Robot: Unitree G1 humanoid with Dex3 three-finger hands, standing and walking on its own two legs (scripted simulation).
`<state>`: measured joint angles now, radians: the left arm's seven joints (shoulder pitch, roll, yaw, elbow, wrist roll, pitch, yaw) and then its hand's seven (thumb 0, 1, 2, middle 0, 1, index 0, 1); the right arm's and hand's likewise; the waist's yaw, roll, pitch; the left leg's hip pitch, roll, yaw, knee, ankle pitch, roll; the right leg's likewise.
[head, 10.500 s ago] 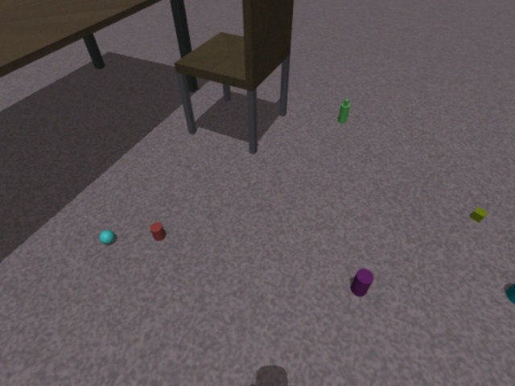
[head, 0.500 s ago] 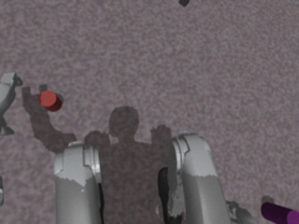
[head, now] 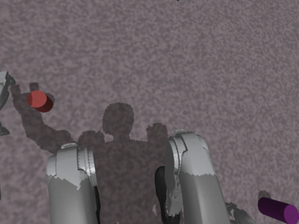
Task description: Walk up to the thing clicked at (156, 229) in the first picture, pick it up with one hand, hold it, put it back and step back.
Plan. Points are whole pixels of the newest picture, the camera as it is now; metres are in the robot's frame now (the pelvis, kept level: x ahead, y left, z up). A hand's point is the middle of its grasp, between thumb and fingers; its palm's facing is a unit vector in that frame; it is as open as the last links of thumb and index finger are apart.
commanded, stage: approach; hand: left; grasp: from above
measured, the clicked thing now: (40, 102) +0.47 +0.30 -0.29
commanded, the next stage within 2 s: close in in 0.82 s
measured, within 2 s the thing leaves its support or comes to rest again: neither
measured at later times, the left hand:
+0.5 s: hand (36, 78) +0.50 +0.27 -0.16, palm faces -0.37 -0.04 -0.93, open 14.0 cm
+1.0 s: hand (11, 105) +0.43 +0.34 -0.18, palm faces -0.45 -0.07 -0.89, open 13.8 cm
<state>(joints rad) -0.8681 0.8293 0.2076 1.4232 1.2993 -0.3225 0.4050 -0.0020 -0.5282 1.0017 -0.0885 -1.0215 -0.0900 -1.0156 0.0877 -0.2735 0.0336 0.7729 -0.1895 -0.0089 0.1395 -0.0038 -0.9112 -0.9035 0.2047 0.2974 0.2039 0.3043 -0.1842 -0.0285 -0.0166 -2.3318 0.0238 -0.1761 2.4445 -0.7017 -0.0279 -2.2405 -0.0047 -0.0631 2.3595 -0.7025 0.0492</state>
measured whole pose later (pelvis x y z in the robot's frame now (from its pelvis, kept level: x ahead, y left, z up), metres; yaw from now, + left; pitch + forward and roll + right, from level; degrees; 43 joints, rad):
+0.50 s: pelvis +0.00 +0.00 +0.00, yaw -1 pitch +35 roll -9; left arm -1.09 0.75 0.10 1.53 1.31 -0.12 0.46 0.00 -0.53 0.99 -0.09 -1.05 -0.10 -1.04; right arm 0.13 -0.28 0.09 0.73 -0.17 -0.04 0.14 0.00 -0.92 -0.90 0.20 0.30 0.20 0.30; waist -0.31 0.00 -0.03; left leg -2.35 0.03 -0.18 2.43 -0.70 -0.02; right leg -2.27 0.01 -0.07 2.34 -0.68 0.05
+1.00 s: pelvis -0.01 +0.00 -0.01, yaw -1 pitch +31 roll -9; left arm -0.95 0.84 0.08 1.45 1.28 -0.31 0.41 0.00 -0.50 0.98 -0.12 -1.03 -0.13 -1.02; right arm 0.12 -0.29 0.08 0.75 -0.18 -0.04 0.14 0.00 -0.91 -0.90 0.21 0.30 0.20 0.30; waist -0.22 -0.05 0.02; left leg -2.35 0.01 -0.19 2.46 -0.67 -0.02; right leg -2.24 0.00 -0.07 2.36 -0.67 0.05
